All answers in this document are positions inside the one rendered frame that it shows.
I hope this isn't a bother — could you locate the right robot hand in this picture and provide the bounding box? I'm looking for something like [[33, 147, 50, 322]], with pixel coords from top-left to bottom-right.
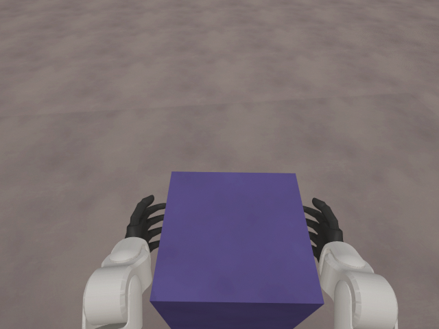
[[303, 198, 343, 262]]

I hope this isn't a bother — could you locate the left robot forearm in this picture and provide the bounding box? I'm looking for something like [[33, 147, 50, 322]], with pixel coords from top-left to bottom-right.
[[82, 237, 152, 329]]

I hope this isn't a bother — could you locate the right robot forearm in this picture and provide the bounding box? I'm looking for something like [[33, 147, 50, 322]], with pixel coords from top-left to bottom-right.
[[319, 241, 398, 329]]

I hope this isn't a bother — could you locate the left robot hand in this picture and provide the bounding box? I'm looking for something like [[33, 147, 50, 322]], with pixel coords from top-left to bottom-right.
[[125, 195, 166, 253]]

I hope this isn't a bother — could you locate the carton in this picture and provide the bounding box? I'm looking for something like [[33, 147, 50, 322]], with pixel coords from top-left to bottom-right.
[[150, 171, 324, 329]]

